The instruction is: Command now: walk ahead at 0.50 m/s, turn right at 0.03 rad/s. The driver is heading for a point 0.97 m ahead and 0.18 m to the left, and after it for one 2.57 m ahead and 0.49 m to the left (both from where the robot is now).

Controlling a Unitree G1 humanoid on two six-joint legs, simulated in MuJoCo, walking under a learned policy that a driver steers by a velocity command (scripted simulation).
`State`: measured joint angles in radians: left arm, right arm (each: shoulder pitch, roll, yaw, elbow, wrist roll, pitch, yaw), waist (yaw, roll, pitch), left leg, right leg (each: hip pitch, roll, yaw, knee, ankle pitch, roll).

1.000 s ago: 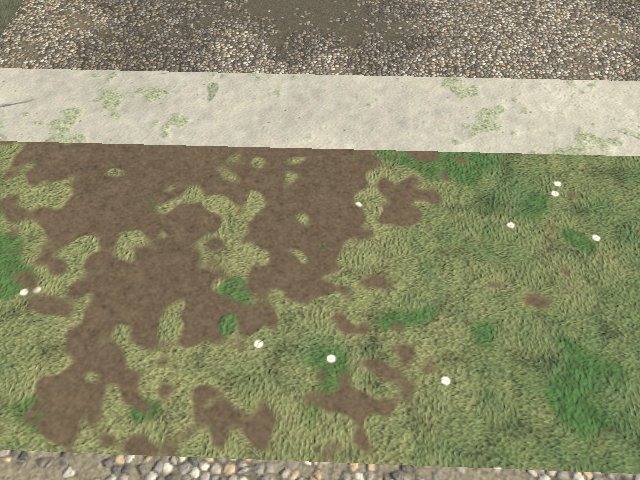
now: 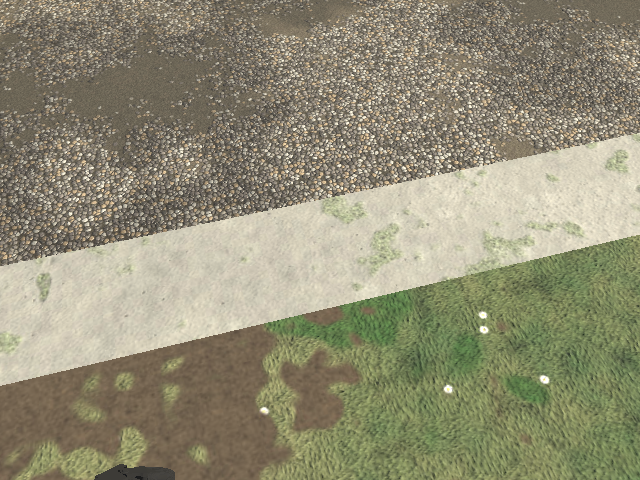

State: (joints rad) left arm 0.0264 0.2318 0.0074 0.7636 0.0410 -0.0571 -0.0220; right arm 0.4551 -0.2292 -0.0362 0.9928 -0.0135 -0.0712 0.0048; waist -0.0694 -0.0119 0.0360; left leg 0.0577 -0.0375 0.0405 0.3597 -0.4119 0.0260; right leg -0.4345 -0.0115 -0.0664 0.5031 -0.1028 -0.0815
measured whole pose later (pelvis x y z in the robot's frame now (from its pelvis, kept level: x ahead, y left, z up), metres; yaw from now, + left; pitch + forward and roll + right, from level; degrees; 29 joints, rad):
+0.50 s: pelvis +0.26 +0.00 +0.00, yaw +6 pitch +1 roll -1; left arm 0.42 0.21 0.03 1.02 0.02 -0.09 0.02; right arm 0.06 -0.21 -0.03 0.85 -0.03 -0.03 0.04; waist 0.05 0.02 0.05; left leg -0.55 0.02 0.09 0.61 -0.08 0.10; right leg 0.15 0.06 -0.17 0.19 -0.36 -0.05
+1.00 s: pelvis +0.52 +0.06 +0.01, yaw +21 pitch +1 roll +1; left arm 0.05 0.23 0.02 0.77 0.04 -0.03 -0.01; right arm 0.43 -0.24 -0.05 0.92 -0.01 -0.04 -0.02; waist -0.08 -0.03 0.05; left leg 0.00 -0.15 -0.12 0.32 -0.32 0.11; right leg -0.61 -0.06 0.00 0.67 -0.04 0.02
